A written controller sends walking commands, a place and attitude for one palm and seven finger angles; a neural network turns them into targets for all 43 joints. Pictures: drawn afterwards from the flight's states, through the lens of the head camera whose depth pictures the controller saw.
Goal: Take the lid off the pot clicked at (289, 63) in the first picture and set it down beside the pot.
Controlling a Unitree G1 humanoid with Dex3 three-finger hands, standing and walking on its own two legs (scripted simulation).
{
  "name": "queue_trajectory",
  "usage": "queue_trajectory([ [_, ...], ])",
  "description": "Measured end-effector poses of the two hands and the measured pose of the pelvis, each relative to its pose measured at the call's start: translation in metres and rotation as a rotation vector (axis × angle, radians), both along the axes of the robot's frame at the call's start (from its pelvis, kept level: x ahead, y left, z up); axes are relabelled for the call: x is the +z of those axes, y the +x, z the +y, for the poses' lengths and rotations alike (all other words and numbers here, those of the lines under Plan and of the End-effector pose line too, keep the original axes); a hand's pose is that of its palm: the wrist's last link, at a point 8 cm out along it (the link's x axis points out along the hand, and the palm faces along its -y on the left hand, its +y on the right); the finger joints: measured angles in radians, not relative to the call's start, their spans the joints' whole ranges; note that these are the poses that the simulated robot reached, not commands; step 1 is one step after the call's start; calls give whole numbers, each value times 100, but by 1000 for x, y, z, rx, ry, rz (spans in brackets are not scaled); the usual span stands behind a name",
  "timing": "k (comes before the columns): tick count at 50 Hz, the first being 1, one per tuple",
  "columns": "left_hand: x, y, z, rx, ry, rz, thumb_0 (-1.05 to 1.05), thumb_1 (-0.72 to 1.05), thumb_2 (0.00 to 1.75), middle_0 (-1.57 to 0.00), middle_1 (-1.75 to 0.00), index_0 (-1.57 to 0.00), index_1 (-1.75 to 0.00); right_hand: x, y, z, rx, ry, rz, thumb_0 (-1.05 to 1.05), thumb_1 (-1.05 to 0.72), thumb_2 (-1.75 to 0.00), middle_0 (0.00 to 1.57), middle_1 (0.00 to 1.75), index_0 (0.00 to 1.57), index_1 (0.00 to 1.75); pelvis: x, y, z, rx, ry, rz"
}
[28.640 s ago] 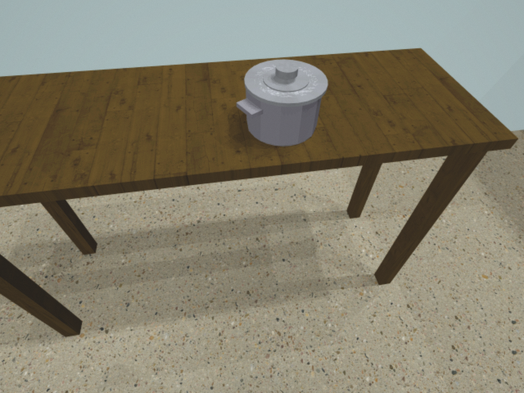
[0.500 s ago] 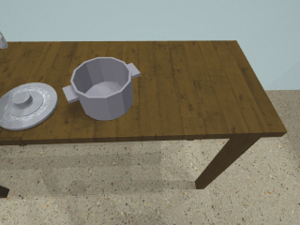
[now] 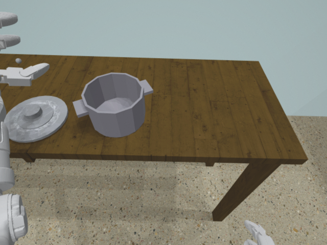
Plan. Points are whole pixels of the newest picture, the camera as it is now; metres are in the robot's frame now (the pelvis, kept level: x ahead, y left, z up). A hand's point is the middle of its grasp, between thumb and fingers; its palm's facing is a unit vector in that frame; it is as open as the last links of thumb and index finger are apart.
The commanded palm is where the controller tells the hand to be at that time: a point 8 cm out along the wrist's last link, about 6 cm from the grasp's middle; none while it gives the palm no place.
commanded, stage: draw the hand back to the body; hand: left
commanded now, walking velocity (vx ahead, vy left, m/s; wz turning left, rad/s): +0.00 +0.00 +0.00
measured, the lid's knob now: (32, 111) +0.43 +0.39 +0.05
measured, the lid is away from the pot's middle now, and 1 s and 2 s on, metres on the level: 0.24 0.24 0.24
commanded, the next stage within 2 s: step back with the hand held close in 1.54 s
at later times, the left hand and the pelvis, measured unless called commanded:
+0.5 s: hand (10, 84) +0.33 +0.29 +0.25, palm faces +0.56 -0.79 -0.25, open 8.9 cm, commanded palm +0.27 +0.32 +0.25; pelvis +0.02 -0.03 +0.00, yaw +0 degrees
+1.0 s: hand (0, 124) +0.24 +0.26 +0.24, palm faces +0.51 -0.82 -0.24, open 7.5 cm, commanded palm +0.18 +0.29 +0.24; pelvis +0.00 -0.02 +0.00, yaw -1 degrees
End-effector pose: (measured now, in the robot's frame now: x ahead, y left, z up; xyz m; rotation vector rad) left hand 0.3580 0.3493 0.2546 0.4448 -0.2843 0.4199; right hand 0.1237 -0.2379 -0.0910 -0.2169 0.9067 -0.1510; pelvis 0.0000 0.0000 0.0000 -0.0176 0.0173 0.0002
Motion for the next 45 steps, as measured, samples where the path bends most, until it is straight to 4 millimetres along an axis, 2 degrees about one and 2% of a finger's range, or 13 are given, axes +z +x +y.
queue_trajectory([
  [10,-1,-30,-5,96,-62,-104,0,15,70,-34,-75,-33,-75,-4,15,-35,-27,-23,-26,1,-90,-89,21,30,20,30,0,19,-15,-9,3,-14],
  [16,-2,-51,-12,113,-50,-114,0,28,73,-31,-67,-31,-67,-5,30,-45,-12,-27,-38,1,-90,-89,20,30,20,30,0,22,-21,-3,7,-22],
  [21,-4,-65,-20,108,-44,-117,0,39,76,-29,-60,-29,-60,-2,46,-41,6,-11,-84,1,-90,-89,20,30,20,30,0,21,-24,-3,9,-33],
  [30,-5,-92,-35,72,-38,-148,0,60,82,-26,-48,-26,-48,7,66,-20,51,29,-170,1,-90,-89,20,30,20,30,0,16,-26,-5,10,-55],
  [36,-3,-112,-44,48,-35,-178,1,73,86,-24,-39,-23,-39,9,67,-9,72,39,-193,1,-90,-89,20,30,20,30,1,10,-23,-5,10,-69],
  [45,-5,-142,-52,15,-22,-198,1,85,89,-22,-32,-21,-32,10,56,-2,75,37,-199,1,-90,-89,21,30,20,30,1,3,-19,-8,9,-87],
])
